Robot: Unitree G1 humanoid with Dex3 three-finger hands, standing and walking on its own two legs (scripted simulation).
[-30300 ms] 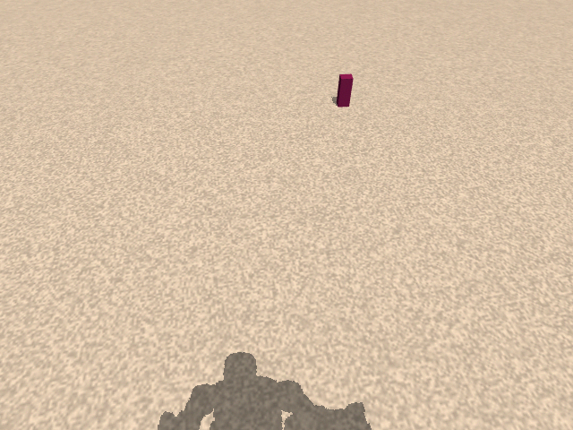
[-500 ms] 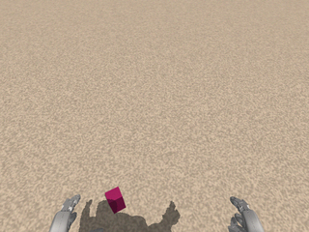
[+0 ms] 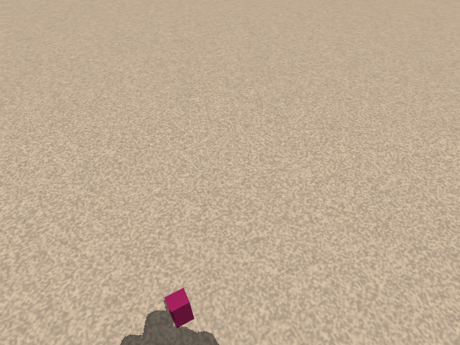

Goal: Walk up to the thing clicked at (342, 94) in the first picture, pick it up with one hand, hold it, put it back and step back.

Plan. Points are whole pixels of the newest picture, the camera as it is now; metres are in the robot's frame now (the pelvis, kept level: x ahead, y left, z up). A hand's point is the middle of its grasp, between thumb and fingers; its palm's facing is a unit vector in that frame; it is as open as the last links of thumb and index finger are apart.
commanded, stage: stand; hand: left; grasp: from the side
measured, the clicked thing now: (180, 308) +0.41 +0.20 -0.68
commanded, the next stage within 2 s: step back in 1.68 s
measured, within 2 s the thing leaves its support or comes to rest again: neither
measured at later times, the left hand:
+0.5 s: hand out of the picture +0.04 +0.24 -0.15, palm faces -0.02 -0.94 -0.34, open 7.4 cm
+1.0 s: hand out of the picture +0.09 +0.23 -0.15, palm faces -0.03 -0.94 -0.34, open 7.4 cm
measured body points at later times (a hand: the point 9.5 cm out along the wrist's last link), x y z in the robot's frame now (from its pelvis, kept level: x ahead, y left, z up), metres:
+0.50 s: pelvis -0.01 -0.01 +0.01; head -0.01 -0.01 +0.46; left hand +0.04 +0.29 -0.13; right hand +0.04 -0.31 -0.13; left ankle +0.03 +0.12 -0.74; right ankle +0.01 -0.16 -0.74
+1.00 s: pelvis +0.01 -0.02 +0.01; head +0.01 -0.02 +0.46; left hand +0.09 +0.28 -0.12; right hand +0.07 -0.31 -0.13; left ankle +0.03 +0.12 -0.74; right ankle +0.01 -0.16 -0.74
